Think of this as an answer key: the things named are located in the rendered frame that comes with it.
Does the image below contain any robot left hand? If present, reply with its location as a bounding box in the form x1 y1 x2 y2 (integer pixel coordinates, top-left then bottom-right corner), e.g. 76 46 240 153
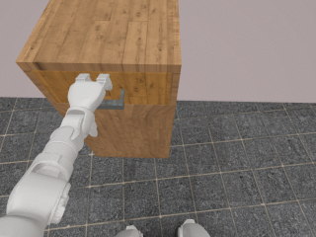
67 73 113 137

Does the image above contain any left robot upper arm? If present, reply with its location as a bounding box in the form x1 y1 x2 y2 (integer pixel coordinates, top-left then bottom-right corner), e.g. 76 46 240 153
0 172 71 237

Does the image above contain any drawer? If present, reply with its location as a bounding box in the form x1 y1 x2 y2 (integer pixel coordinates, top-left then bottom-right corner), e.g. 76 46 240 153
32 70 172 105

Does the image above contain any handle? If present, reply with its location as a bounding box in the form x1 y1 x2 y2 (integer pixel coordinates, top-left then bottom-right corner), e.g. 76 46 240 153
97 89 125 110

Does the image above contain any cabinet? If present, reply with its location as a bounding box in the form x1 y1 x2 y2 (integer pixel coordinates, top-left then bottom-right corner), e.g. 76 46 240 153
15 0 182 159

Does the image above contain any left robot forearm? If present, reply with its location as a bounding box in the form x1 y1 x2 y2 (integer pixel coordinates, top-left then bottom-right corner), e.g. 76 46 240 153
6 106 94 214

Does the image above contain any left robot shin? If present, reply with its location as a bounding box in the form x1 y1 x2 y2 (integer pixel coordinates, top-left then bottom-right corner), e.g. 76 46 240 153
125 225 138 231

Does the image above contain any right robot thigh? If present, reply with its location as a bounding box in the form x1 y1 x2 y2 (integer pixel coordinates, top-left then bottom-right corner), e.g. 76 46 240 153
178 223 210 237

